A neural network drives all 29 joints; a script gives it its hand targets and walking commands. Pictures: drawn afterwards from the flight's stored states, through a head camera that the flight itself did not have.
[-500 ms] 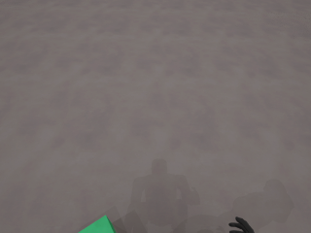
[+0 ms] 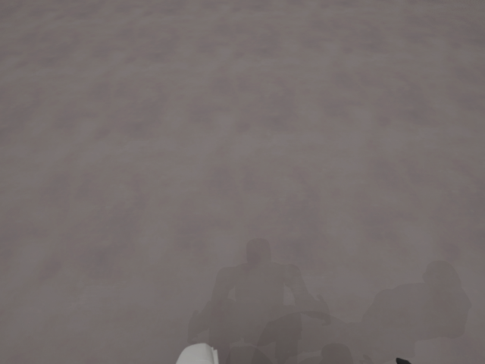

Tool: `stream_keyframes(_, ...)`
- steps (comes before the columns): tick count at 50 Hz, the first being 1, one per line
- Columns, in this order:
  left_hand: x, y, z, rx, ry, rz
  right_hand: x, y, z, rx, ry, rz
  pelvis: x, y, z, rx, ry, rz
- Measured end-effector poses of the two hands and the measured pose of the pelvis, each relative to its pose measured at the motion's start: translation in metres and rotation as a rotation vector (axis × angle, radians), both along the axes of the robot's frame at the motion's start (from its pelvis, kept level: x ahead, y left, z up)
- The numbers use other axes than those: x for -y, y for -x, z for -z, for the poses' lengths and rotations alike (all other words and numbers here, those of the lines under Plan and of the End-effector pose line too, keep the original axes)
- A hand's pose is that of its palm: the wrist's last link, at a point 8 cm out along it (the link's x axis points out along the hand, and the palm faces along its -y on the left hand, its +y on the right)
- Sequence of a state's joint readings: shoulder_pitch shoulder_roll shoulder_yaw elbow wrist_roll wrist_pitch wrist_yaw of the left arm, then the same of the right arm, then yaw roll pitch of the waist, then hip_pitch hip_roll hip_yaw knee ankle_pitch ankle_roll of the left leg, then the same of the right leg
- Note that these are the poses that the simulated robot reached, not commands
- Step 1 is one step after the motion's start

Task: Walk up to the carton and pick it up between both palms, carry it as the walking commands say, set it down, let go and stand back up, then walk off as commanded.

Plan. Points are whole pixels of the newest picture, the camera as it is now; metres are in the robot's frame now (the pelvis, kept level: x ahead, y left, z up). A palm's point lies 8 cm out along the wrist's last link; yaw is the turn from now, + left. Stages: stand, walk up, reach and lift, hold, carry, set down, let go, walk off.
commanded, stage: walk off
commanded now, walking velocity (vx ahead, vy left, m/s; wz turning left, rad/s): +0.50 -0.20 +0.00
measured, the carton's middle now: out of the picture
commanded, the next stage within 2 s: none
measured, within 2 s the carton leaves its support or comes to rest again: neither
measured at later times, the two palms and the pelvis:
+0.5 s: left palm (149, 274) +0.31 +0.23 -0.13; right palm (415, 327) +0.18 -0.28 -0.11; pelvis +0.24 -0.02 +0.01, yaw -1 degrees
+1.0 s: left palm (203, 209) +0.47 +0.12 -0.12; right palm (412, 187) +0.51 -0.40 -0.12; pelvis +0.39 -0.14 +0.00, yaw -8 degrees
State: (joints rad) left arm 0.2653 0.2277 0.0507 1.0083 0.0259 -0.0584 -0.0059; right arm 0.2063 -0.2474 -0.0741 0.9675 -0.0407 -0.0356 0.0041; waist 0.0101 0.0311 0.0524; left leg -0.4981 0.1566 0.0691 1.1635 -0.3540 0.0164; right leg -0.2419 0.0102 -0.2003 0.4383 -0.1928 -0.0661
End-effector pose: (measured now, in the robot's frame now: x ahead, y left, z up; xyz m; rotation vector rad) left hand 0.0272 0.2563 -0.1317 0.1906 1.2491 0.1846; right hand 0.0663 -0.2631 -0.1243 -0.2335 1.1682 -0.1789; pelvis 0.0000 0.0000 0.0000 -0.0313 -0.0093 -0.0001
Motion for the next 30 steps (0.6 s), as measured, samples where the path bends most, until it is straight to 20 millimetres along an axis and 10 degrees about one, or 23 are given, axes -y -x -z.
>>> stream_keyframes(7,0.034,0.016,0.007,-0.143,0.083,-0.088,-0.016,-0.155,-0.029,0.197,-0.024,-0.111,0.012,-0.064,-0.005,-0.004,0.015,-0.006)
stream_keyframes(14,0.042,-0.026,0.029,-0.237,0.134,-0.109,-0.032,-0.244,-0.028,0.264,-0.005,-0.133,0.006,-0.138,0.01,0.003,0.008,-0.002)
stream_keyframes(23,0.021,-0.235,0.003,0.0,0.074,0.065,0.013,-0.138,-0.017,-0.129,0.035,0.12,0.015,-0.218,-0.01,0.005,-0.004,0.023)
stream_keyframes(30,0.076,-0.388,-0.011,0.145,0.113,0.194,0.024,-0.108,-0.018,-0.332,-0.023,0.237,0.049,-0.283,-0.011,-0.009,-0.013,0.029)
